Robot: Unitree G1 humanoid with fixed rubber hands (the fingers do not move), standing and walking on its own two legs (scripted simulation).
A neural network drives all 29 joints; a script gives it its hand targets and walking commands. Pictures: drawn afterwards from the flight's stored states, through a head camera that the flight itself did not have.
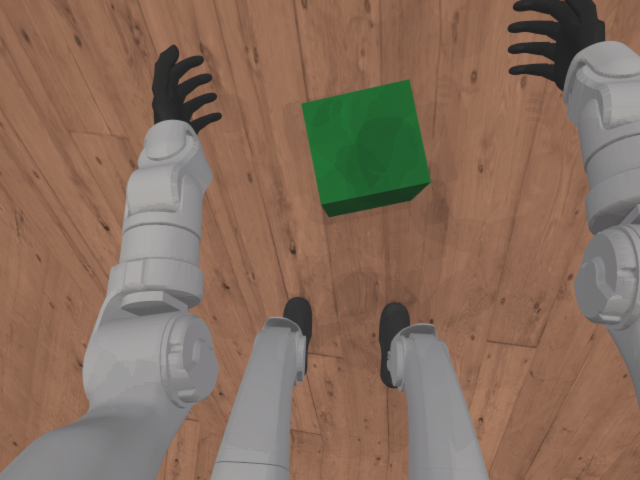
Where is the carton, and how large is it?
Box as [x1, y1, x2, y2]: [301, 79, 430, 216]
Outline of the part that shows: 409,79 301,104 320,200 323,208 329,216 410,200 430,182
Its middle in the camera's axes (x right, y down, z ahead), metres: +0.09 -0.19 +0.87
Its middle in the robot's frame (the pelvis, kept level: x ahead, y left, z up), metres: +0.56 +0.00 -0.54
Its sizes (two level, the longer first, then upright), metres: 0.210 0.200 0.250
